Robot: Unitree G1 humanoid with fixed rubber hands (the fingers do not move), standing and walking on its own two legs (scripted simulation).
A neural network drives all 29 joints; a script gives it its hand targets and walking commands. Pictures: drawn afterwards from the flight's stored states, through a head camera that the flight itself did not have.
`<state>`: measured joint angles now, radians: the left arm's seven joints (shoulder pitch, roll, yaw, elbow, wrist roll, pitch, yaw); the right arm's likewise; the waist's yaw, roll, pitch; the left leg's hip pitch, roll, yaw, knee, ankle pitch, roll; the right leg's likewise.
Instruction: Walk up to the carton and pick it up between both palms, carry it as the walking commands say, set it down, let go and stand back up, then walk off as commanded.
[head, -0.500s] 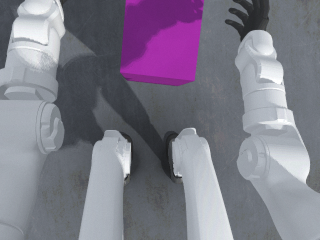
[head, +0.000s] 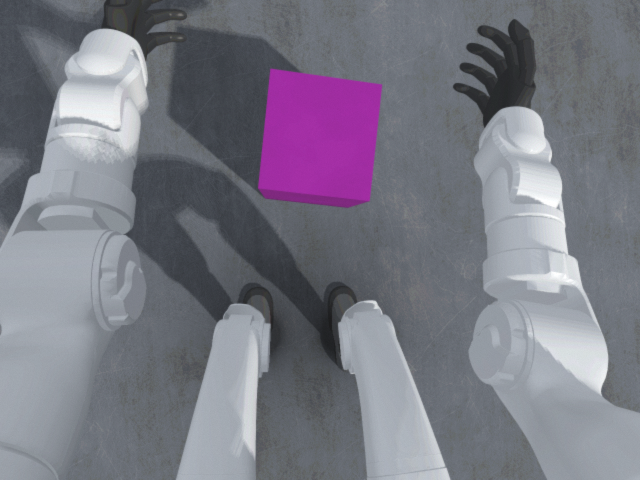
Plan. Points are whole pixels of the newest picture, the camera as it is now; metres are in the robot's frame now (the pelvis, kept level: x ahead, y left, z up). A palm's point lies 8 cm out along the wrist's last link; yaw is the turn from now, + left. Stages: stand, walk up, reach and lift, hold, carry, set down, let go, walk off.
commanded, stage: set down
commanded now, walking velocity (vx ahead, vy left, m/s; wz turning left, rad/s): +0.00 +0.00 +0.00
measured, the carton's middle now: (315, 149) +0.52 -0.04 -0.51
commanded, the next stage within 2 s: let go in 0.18 s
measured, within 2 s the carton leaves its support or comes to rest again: neither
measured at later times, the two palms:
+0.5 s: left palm (108, 114) +0.46 +0.18 -0.05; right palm (551, 157) +0.43 -0.22 -0.04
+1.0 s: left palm out of the picture +0.29 +0.21 +0.06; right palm out of the picture +0.27 -0.24 +0.07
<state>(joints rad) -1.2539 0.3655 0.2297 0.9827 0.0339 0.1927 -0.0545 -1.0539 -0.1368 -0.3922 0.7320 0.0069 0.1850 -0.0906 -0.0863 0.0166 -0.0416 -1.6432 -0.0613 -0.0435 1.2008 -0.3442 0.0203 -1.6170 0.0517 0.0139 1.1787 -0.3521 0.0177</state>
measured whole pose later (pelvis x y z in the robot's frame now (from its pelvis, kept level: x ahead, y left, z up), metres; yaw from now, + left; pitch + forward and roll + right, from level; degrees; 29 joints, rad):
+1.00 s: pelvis +0.09 -0.02 +0.14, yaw +1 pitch +9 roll +0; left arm 0.08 0.18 0.09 0.52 0.03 0.01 -0.02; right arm 0.15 -0.17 -0.05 0.45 0.00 0.01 0.05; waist -0.03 -0.02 0.02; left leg -0.39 -0.03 -0.05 0.50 -0.26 0.01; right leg -0.39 0.05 0.05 0.50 -0.26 -0.02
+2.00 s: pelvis +0.11 -0.01 +0.14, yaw +1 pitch +0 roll +0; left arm 0.20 0.34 0.04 0.76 0.03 0.01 0.02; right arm 0.16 -0.35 -0.03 0.78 -0.04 0.00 -0.02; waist 0.01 0.01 0.00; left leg -0.16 -0.04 -0.05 0.47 -0.30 0.02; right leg -0.15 0.05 0.05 0.46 -0.31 -0.02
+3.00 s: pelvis +0.09 -0.01 +0.15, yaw +1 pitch -2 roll +0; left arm 0.14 0.38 0.01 0.99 0.02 -0.01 0.01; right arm 0.13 -0.38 0.00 1.00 -0.02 -0.02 -0.02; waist 0.01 0.01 0.02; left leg -0.10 -0.03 -0.05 0.34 -0.20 0.02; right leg -0.09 0.04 0.06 0.34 -0.21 -0.02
